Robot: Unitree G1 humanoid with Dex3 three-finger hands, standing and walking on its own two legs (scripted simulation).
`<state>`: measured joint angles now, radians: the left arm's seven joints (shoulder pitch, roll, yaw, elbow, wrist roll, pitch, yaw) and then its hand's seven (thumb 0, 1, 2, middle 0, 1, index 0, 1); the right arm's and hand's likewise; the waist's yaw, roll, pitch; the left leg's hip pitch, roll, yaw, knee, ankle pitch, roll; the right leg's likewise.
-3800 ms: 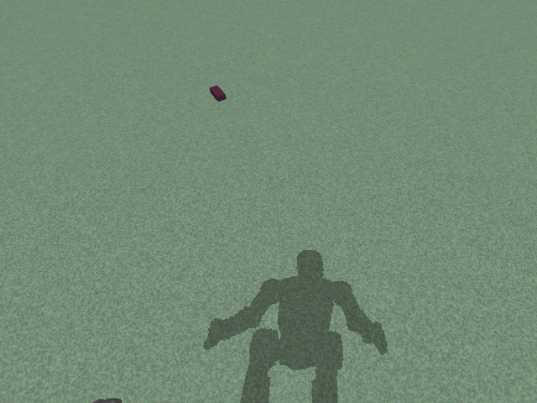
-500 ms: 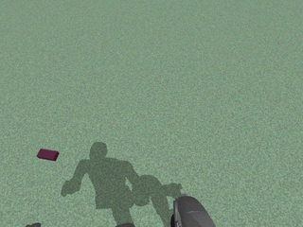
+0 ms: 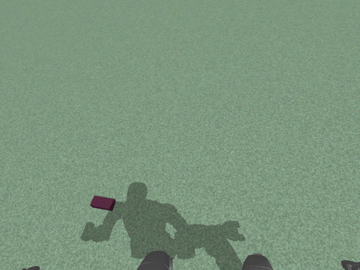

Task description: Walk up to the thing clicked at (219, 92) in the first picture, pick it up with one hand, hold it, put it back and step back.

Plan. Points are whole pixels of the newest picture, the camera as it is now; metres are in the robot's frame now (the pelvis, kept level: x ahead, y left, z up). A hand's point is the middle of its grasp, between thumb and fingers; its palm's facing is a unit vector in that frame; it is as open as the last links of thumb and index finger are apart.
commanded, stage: walk up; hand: left
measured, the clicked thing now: (103, 203) +0.50 +0.57 -0.71
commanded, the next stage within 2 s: none
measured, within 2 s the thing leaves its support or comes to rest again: neither
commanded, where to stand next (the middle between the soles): +0.17 +0.40 m, yaw -7 degrees
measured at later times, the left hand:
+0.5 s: hand (13, 251) +0.16 +0.46 -0.10, palm faces -0.04 -0.82 -0.57, open 7.3 cm
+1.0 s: hand out of the picture +0.15 +0.71 -0.12, palm faces -0.09 -0.84 -0.54, open 7.4 cm
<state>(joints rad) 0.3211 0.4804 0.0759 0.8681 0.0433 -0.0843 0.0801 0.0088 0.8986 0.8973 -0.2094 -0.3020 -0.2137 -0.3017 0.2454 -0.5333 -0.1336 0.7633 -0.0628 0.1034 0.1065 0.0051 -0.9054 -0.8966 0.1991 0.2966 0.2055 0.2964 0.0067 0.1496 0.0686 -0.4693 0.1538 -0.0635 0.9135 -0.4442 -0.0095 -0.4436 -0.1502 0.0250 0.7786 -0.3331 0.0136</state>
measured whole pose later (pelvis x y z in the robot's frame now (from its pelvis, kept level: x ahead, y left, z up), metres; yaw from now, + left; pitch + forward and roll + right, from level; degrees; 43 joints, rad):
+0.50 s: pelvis +0.05 +0.17 +0.01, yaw -3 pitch -3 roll -2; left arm 0.24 0.38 0.03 0.85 0.01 -0.07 0.12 0.01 0.90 0.90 -0.21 -0.30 -0.21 -0.30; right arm 0.30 -0.42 -0.09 0.73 -0.06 0.11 0.05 0.01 -0.90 -0.90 0.20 0.30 0.21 0.30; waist -0.02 0.14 0.15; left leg -0.50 -0.03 -0.04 1.29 -0.52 -0.01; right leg -0.41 -0.01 -0.12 0.72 -0.26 -0.06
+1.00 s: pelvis +0.07 +0.40 +0.01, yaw -3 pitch -1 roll -1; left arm 0.28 0.45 0.07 0.95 0.00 -0.05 0.08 0.01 0.91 0.90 -0.20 -0.30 -0.21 -0.30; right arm 0.34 -0.41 -0.07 0.76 -0.06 0.07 0.07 0.01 -0.90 -0.90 0.20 0.30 0.21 0.30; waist -0.05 0.04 0.10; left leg -0.39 0.01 0.02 0.82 -0.43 0.04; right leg -0.56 -0.01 -0.08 1.07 -0.50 -0.03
